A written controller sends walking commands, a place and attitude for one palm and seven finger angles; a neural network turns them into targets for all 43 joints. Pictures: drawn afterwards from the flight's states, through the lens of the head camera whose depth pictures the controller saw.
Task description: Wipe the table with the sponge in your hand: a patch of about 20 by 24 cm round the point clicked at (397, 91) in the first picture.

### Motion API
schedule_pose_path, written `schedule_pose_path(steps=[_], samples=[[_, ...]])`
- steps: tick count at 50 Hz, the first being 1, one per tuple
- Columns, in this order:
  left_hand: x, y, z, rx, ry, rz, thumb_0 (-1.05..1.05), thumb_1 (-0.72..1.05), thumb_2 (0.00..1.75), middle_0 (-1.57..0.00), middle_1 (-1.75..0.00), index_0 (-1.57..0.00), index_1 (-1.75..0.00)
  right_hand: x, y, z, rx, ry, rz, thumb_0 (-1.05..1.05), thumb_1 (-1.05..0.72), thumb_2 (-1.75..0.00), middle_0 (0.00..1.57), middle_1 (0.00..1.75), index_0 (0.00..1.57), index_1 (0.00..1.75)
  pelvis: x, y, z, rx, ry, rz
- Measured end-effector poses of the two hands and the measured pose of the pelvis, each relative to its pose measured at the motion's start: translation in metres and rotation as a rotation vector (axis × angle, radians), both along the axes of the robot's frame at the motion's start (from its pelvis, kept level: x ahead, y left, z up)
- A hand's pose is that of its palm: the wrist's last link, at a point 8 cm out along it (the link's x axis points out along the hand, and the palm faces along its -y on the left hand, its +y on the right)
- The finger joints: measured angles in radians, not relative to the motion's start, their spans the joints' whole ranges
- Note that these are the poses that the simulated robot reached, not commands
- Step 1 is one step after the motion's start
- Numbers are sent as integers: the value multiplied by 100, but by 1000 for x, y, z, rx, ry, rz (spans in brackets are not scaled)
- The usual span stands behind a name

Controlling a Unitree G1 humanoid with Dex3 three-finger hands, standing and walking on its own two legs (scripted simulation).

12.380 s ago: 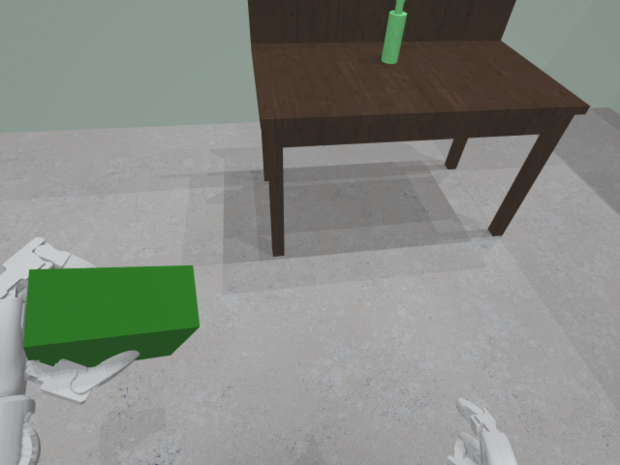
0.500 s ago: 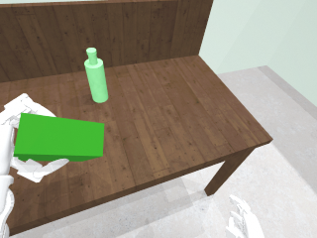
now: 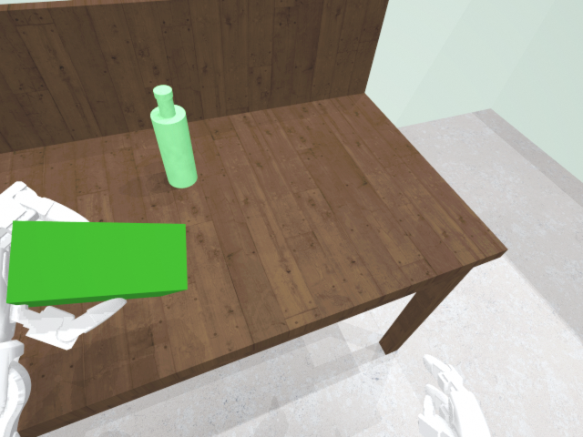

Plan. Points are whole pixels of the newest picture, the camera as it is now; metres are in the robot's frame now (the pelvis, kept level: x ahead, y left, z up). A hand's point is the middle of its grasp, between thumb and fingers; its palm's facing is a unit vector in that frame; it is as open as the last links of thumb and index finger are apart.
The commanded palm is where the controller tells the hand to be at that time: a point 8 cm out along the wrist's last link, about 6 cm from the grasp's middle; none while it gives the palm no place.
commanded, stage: come to a stop and stand still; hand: left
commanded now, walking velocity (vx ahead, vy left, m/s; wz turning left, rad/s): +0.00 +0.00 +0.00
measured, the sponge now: (128, 266) +0.24 +0.21 +0.15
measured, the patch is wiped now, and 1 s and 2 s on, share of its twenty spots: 0.00 0.00 0.00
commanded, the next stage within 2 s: look again from close up in 0.20 s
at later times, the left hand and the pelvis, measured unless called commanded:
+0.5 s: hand (73, 280) +0.21 +0.24 +0.17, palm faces +0.36 -0.86 -0.36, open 10.4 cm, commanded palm +0.16 +0.28 +0.18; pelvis +0.00 +0.00 +0.00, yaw +0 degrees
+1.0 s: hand (96, 279) +0.22 +0.22 +0.16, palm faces +0.36 -0.86 -0.36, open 10.4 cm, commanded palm +0.16 +0.26 +0.18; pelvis +0.00 -0.02 +0.00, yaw -1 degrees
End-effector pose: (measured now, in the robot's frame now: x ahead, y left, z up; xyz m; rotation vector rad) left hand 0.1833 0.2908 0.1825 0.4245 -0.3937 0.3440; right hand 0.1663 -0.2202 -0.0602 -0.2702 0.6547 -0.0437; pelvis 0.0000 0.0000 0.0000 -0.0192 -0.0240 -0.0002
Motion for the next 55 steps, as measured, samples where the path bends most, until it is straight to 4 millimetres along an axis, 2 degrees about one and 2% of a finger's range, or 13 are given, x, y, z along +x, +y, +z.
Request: schedule_pose_path(steps=[4, 8, 13, 24, 34, 48, 55], samples=[[2, -9, 4, 13, 5, -50, -1, -52, 101, -70, -135, -70, -135, 16, 6, 7, 21, -49, -5, 1, -91, -90, 20, 30, 21, 30, 3, 3, 1, 2, 3, -6], [2, -3, -6, 17, 74, -41, -1, -52, 101, -70, -135, -70, -135, 22, 11, 11, 36, -62, -14, 1, -91, -90, 20, 30, 21, 30, 3, 3, 2, 4, 8, -9], [-3, 4, -17, -6, 126, 2, -1, -52, 101, -70, -135, -70, -135, 16, 13, 9, 29, -33, -2, 1, -91, -90, 20, 30, 21, 30, 1, 1, 2, 5, 7, -4], [-9, -8, -5, 4, 69, -14, -1, -52, 101, -70, -135, -70, -135, -4, 4, 0, 14, 22, -13, 1, -91, -90, 20, 30, 21, 30, -3, -2, 3, 2, 0, 1], [-8, -11, -15, -5, 131, -9, -1, -52, 101, -70, -135, -70, -135, -15, -9, -1, 8, 30, -52, 1, -91, -90, 20, 30, 21, 30, -6, -6, 3, 4, 4, -4], [-5, -20, -8, -3, 102, -3, -1, -52, 101, -70, -135, -70, -135, -6, -19, 2, 14, 15, -53, 1, -91, -90, 20, 30, 21, 30, -4, -19, 4, 15, 6, -14], [3, -43, -10, -20, 111, -28, -1, -52, 101, -70, -135, -70, -135, 0, -29, 1, 36, 10, -52, 1, -91, -90, 20, 30, 21, 30, -1, -34, 2, 20, 8, -17]])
